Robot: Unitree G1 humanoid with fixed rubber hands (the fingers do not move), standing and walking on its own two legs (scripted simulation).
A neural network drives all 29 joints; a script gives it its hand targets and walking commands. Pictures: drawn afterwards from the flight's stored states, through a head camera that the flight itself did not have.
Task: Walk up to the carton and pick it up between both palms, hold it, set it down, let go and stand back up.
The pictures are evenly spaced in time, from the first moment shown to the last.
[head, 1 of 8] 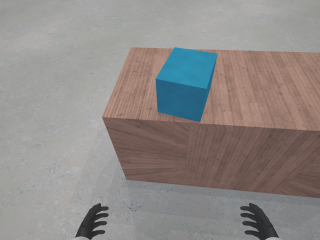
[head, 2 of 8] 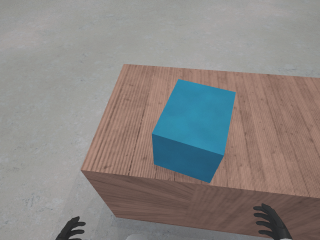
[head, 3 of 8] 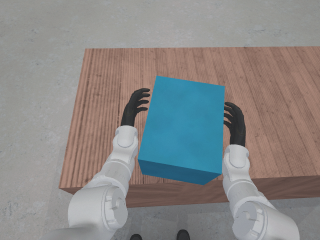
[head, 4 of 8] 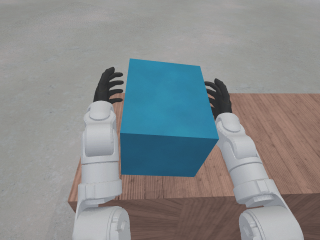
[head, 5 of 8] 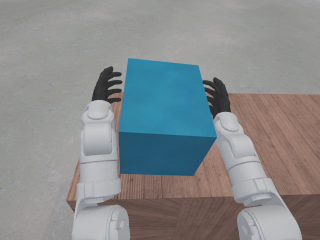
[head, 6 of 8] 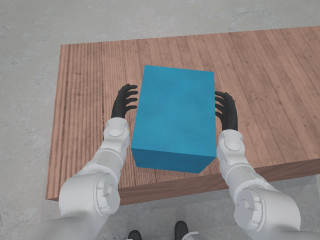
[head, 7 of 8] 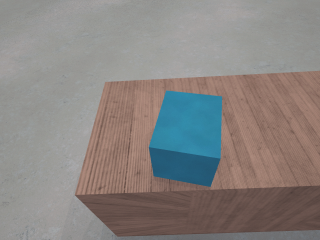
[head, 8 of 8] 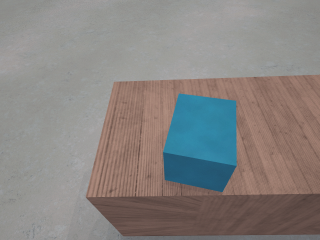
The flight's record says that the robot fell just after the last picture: no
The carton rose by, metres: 0.20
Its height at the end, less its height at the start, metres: +0.00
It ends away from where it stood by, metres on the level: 0.02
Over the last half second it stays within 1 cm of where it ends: yes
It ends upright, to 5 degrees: yes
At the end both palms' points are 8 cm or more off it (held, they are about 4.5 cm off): yes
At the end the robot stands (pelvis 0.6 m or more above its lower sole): yes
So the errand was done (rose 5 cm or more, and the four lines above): yes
